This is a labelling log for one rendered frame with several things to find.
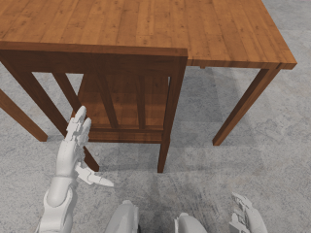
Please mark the robot right hand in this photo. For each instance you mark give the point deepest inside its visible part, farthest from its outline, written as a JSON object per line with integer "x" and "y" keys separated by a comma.
{"x": 249, "y": 222}

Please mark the right robot thigh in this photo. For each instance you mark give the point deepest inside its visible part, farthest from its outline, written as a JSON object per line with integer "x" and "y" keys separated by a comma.
{"x": 187, "y": 224}

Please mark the robot left forearm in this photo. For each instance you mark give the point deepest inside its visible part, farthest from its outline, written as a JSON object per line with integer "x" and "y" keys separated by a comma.
{"x": 58, "y": 203}

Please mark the left robot thigh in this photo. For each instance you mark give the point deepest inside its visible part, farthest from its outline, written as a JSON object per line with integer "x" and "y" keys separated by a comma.
{"x": 124, "y": 219}

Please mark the chair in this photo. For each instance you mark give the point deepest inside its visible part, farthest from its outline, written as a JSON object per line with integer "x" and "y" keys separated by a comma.
{"x": 125, "y": 89}

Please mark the robot left hand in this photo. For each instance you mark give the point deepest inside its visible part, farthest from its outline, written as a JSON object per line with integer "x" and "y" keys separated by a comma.
{"x": 71, "y": 149}

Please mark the table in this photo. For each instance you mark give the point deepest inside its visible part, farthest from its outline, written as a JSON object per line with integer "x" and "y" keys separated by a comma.
{"x": 217, "y": 33}

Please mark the robot thigh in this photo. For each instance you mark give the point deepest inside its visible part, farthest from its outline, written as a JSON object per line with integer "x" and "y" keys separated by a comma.
{"x": 124, "y": 219}
{"x": 187, "y": 224}

